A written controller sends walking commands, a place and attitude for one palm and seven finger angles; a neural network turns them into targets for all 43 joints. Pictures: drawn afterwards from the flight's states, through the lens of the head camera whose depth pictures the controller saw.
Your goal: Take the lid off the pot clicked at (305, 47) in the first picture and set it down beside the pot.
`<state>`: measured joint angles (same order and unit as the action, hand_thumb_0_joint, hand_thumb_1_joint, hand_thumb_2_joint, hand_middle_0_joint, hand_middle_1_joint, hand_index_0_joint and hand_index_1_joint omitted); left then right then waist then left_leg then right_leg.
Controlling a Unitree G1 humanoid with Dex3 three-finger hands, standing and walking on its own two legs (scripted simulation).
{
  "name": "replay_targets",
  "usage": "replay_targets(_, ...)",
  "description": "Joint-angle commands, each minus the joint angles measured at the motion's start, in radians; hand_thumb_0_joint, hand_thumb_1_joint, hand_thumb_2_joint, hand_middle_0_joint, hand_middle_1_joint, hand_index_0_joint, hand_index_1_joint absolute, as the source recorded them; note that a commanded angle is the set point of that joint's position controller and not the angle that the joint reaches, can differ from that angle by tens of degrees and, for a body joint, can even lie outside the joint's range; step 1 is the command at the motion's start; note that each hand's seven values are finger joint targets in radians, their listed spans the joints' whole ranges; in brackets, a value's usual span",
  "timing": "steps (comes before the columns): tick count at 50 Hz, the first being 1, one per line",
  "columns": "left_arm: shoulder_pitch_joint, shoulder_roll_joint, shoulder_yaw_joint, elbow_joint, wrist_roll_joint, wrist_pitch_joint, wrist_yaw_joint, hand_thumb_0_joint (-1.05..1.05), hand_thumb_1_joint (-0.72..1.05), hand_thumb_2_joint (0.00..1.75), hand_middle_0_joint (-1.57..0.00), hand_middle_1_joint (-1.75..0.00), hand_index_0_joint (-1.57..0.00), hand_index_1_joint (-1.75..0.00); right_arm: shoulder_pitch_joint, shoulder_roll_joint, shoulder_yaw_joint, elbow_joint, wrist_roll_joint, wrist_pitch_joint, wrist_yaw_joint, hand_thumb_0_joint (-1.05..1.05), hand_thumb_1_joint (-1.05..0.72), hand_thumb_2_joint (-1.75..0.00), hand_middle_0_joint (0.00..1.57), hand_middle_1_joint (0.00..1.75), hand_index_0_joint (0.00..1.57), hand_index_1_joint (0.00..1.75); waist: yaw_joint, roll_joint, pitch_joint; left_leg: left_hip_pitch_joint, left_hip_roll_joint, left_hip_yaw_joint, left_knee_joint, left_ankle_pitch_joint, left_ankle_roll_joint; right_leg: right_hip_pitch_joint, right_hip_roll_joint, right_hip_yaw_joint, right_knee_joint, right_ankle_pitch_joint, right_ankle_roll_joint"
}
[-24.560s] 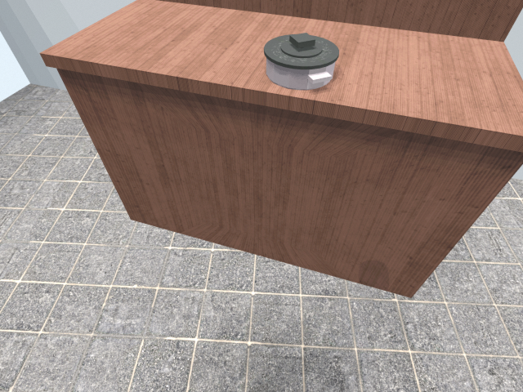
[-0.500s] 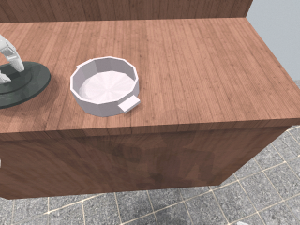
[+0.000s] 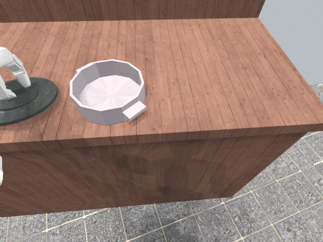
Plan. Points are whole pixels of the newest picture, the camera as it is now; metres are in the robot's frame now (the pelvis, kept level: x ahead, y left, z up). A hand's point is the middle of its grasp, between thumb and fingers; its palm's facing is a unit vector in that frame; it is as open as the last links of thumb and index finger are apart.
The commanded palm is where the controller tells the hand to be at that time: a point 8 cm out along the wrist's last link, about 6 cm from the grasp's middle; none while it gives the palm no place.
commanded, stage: lower the lid onto the table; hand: left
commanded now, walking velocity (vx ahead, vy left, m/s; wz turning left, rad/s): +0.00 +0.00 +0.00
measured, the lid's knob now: (10, 89) +0.46 +0.35 +0.12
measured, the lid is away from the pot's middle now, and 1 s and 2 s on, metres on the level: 0.23 0.24 0.24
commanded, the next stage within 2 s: open the fingers wide in 0.92 s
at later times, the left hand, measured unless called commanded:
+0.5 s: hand out of the picture +0.45 +0.36 +0.14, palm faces -0.39 -0.20 -0.90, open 5.1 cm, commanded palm +0.46 +0.36 +0.20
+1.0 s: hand (1, 89) +0.45 +0.36 +0.13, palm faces -0.39 -0.17 -0.90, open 5.0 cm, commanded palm +0.46 +0.36 +0.18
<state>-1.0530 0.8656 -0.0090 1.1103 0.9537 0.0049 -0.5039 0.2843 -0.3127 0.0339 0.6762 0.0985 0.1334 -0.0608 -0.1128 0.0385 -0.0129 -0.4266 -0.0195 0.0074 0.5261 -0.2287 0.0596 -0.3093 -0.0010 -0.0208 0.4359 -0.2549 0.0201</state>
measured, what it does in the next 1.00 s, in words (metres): stands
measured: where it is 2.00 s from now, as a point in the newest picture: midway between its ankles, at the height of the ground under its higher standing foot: outside the picture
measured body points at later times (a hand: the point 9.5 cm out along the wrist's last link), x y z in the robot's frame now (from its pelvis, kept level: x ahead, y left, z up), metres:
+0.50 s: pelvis +0.00 +0.01 -0.01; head +0.07 +0.01 +0.44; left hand +0.47 +0.36 +0.19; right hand +0.04 -0.28 -0.13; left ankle +0.02 +0.08 -0.74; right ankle -0.03 -0.14 -0.74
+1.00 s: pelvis +0.00 +0.01 -0.01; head +0.07 +0.02 +0.43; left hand +0.47 +0.36 +0.19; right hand +0.03 -0.27 -0.13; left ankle +0.02 +0.08 -0.74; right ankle -0.03 -0.14 -0.74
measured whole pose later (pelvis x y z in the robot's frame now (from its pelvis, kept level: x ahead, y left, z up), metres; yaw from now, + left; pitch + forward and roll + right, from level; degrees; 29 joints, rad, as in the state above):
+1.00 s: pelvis +0.00 +0.01 -0.01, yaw -1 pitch +11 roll -3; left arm -1.07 0.90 -0.04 1.15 0.95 -0.03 -0.45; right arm 0.32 -0.31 0.03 0.65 0.11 0.20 -0.05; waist -0.12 0.04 -0.05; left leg -0.55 -0.02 0.02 0.65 -0.28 0.08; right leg -0.43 0.00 -0.01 0.55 -0.30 0.03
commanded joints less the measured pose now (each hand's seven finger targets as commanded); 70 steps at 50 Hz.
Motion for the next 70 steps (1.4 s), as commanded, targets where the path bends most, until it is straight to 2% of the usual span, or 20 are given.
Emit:
replay_targets(1,-0.554,0.42,0.095,-0.236,0.01,-0.008,0.069,0.0,0.44,1.2,-0.85,-0.91,-0.87,-0.93,0.052,-0.177,-0.067,-0.085,-0.003,-0.023,-0.009,0.0,-0.9,-0.9,0.2,0.3,0.2,0.3,0.008,0.143,-0.441,0.37,-0.013,-0.046,-0.01,0.344,0.022,-0.003,0.067,-0.024,-0.014,0.266,-0.054)
replay_targets(6,-0.474,0.405,0.079,-0.13,0.011,-0.004,0.067,0.0,0.44,1.2,-0.85,-0.91,-0.87,-0.93,0.06,-0.181,-0.065,-0.081,0.0,-0.005,-0.008,0.0,-0.9,-0.9,0.2,0.3,0.2,0.3,0.0,0.075,-0.376,0.284,-0.02,-0.026,-0.003,0.275,0.026,-0.004,0.069,-0.022,-0.011,0.259,-0.05)
replay_targets(8,-0.527,0.41,0.078,-0.233,0.007,-0.013,0.072,0.0,0.44,1.2,-0.85,-0.91,-0.87,-0.93,0.051,-0.182,-0.068,-0.089,0.001,-0.004,-0.009,0.0,-0.9,-0.9,0.2,0.3,0.2,0.3,0.001,0.15,-0.452,0.358,-0.011,-0.03,0.009,0.359,0.026,-0.014,0.065,-0.018,0.0,0.278,-0.05)
replay_targets(10,-0.514,0.367,0.055,-0.214,0.006,-0.011,0.073,0.0,0.44,1.2,-0.85,-0.91,-0.87,-0.93,0.067,-0.177,-0.07,-0.08,0.0,-0.005,-0.011,0.0,-0.9,-0.9,0.2,0.3,0.2,0.3,-0.01,0.171,-0.442,0.4,-0.005,-0.042,0.024,0.413,0.026,-0.065,0.071,-0.025,-0.002,0.272,-0.05)
replay_targets(15,-0.395,0.327,0.024,-0.058,-0.002,-0.004,0.064,0.0,0.44,1.2,-0.85,-0.91,-0.87,-0.93,0.076,-0.184,-0.066,-0.073,0.003,0.008,-0.007,0.0,-0.9,-0.9,0.2,0.3,0.2,0.3,-0.014,0.041,-0.327,0.258,-0.016,-0.021,0.01,0.237,0.026,-0.064,0.073,-0.025,-0.001,0.228,-0.049)
replay_targets(17,-0.399,0.342,0.034,-0.106,-0.008,-0.014,0.067,0.0,0.44,1.2,-0.85,-0.91,-0.87,-0.93,0.062,-0.187,-0.064,-0.081,0.005,0.011,-0.009,0.0,-0.9,-0.9,0.2,0.3,0.2,0.3,-0.003,0.076,-0.38,0.29,-0.014,-0.017,0.02,0.309,0.026,-0.048,0.072,-0.024,0.015,0.258,-0.054)
replay_targets(21,-0.379,0.325,0.017,-0.028,0.007,-0.011,0.067,0.0,0.44,1.2,-0.85,-0.91,-0.87,-0.93,0.086,-0.184,-0.063,-0.076,0.005,0.021,-0.008,0.0,-0.9,-0.9,0.2,0.3,0.2,0.3,-0.015,0.05,-0.328,0.244,-0.016,-0.025,0.026,0.255,0.021,-0.093,0.077,-0.028,0.021,0.221,-0.052)
replay_targets(27,-0.441,0.349,0.038,-0.152,-0.004,-0.038,0.073,0.0,0.44,1.2,-0.85,-0.91,-0.87,-0.93,0.076,-0.183,-0.065,-0.093,0.004,0.029,-0.011,0.0,-0.9,-0.9,0.2,0.3,0.2,0.3,-0.007,0.122,-0.435,0.335,-0.003,-0.037,0.05,0.409,0.022,-0.103,0.077,-0.031,0.046,0.26,-0.054)
replay_targets(36,-0.32,0.263,0.001,-0.037,-0.007,-0.045,0.066,0.0,0.44,1.2,-0.85,-0.91,-0.87,-0.93,0.106,-0.177,-0.073,-0.091,0.006,0.04,0.001,0.0,-0.9,-0.9,0.2,0.3,0.2,0.3,-0.021,0.031,-0.333,0.258,-0.007,-0.044,0.068,0.297,0.019,-0.179,0.085,-0.038,0.056,0.19,-0.051)
replay_targets(43,-0.345,0.327,0.041,-0.071,-0.007,-0.048,0.073,0.0,0.44,1.2,-0.85,-0.91,-0.87,-0.93,0.103,-0.183,-0.07,-0.096,0.005,0.043,-0.003,0.0,-0.9,-0.9,0.2,0.3,0.2,0.3,-0.01,0.038,-0.369,0.241,-0.009,-0.038,0.066,0.262,0.018,-0.154,0.081,-0.034,0.068,0.183,-0.052)
replay_targets(45,-0.378,0.261,-0.018,-0.06,-0.009,-0.038,0.067,0.0,0.44,1.2,-0.85,-0.91,-0.87,-0.93,0.103,-0.18,-0.069,-0.092,0.01,0.046,-0.004,0.0,-0.9,-0.9,0.2,0.3,0.2,0.3,-0.026,0.035,-0.333,0.229,-0.006,-0.042,0.054,0.211,0.016,-0.183,0.08,-0.038,0.058,0.158,-0.052)
replay_targets(48,-0.389,0.283,0.007,-0.095,-0.005,-0.041,0.075,0.0,0.44,1.2,-0.85,-0.91,-0.87,-0.93,0.101,-0.178,-0.07,-0.098,0.006,0.044,-0.002,0.0,-0.9,-0.9,0.2,0.3,0.2,0.3,-0.016,0.098,-0.366,0.284,-0.001,-0.06,0.062,0.263,0.011,-0.208,0.084,-0.039,0.067,0.139,-0.058)
replay_targets(49,-0.382,0.25,-0.015,-0.08,-0.006,-0.039,0.073,0.0,0.44,1.2,-0.85,-0.91,-0.87,-0.93,0.105,-0.174,-0.07,-0.095,0.006,0.043,-0.003,0.0,-0.9,-0.9,0.2,0.3,0.2,0.3,-0.02,0.087,-0.361,0.284,-0.001,-0.061,0.061,0.255,0.012,-0.213,0.084,-0.041,0.063,0.138,-0.057)
replay_targets(51,-0.333,0.296,0.03,-0.069,-0.008,-0.041,0.075,0.0,0.44,1.2,-0.85,-0.91,-0.87,-0.93,0.109,-0.174,-0.07,-0.106,0.006,0.042,-0.001,0.0,-0.9,-0.9,0.2,0.3,0.2,0.3,-0.008,0.045,-0.353,0.248,-0.008,-0.056,0.058,0.222,0.015,-0.18,0.083,-0.039,0.064,0.14,-0.057)
replay_targets(52,-0.321,0.319,0.065,-0.2,0.007,-0.106,0.078,0.0,0.43,1.19,-0.84,-0.91,-0.86,-0.92,0.09,-0.176,-0.067,-0.115,0.001,0.049,-0.01,0.0,-0.9,-0.9,0.2,0.3,0.2,0.3,0.009,0.033,-0.363,0.244,0.006,-0.048,0.066,0.276,0.015,-0.183,0.086,-0.043,0.066,0.144,-0.061)
replay_targets(55,-0.347,0.259,0.016,-0.161,0.005,-0.121,0.084,0.0,0.39,1.16,-0.8,-0.9,-0.82,-0.91,0.089,-0.174,-0.075,-0.098,0.002,0.071,-0.014,0.0,-0.9,-0.9,0.2,0.3,0.2,0.3,-0.015,0.055,-0.314,0.218,0.01,-0.051,0.062,0.181,0.012,-0.236,0.082,-0.037,0.065,0.096,-0.059)
replay_targets(58,-0.33,0.329,0.086,-0.227,-0.002,-0.146,0.09,0.0,0.35,1.13,-0.77,-0.88,-0.79,-0.89,0.088,-0.171,-0.081,-0.112,-0.003,0.084,-0.011,0.0,-0.9,-0.9,0.2,0.3,0.2,0.3,0.006,0.114,-0.423,0.285,0.005,-0.054,0.09,0.299,0.01,-0.219,0.086,-0.035,0.088,0.128,-0.061)
replay_targets(62,-0.314,0.306,0.067,-0.194,-0.017,-0.143,0.081,0.0,0.3,1.09,-0.73,-0.86,-0.75,-0.87,0.074,-0.171,-0.075,-0.112,0.006,0.093,-0.01,0.0,-0.9,-0.9,0.2,0.3,0.2,0.3,0.0,0.076,-0.373,0.24,0.003,-0.036,0.087,0.264,0.014,-0.209,0.085,-0.042,0.084,0.135,-0.062)
replay_targets(63,-0.314,0.353,0.101,-0.191,-0.005,-0.137,0.089,0.0,0.28,1.09,-0.72,-0.85,-0.74,-0.86,0.082,-0.172,-0.079,-0.109,0.003,0.097,-0.007,0.0,-0.9,-0.9,0.2,0.3,0.2,0.3,0.006,0.077,-0.389,0.237,0.002,-0.038,0.09,0.257,0.012,-0.206,0.087,-0.037,0.086,0.134,-0.059)
replay_targets(70,-0.289,0.283,0.051,-0.188,-0.006,-0.123,0.083,0.0,0.17,1.05,-0.67,-0.78,-0.68,-0.79,0.069,-0.161,-0.077,-0.121,0.005,0.107,0.001,0.0,-0.9,-0.9,0.2,0.3,0.2,0.3,0.0,0.087,-0.375,0.251,0.004,-0.046,0.096,0.28,0.009,-0.233,0.089,-0.042,0.086,0.126,-0.06)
